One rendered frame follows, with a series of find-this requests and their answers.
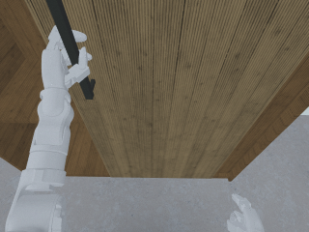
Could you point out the robot left upper arm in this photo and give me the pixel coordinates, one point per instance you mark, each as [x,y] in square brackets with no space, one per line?
[39,213]

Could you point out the right robot hand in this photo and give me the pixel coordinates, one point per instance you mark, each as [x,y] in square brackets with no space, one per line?
[248,221]

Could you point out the handle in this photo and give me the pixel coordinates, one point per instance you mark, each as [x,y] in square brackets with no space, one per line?
[61,20]

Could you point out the wardrobe door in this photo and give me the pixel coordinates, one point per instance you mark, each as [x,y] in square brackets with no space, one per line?
[179,83]
[295,85]

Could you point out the robot left forearm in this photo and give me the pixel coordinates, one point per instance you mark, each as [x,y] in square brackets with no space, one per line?
[45,169]

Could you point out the left robot hand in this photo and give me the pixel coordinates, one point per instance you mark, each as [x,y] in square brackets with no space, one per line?
[55,62]

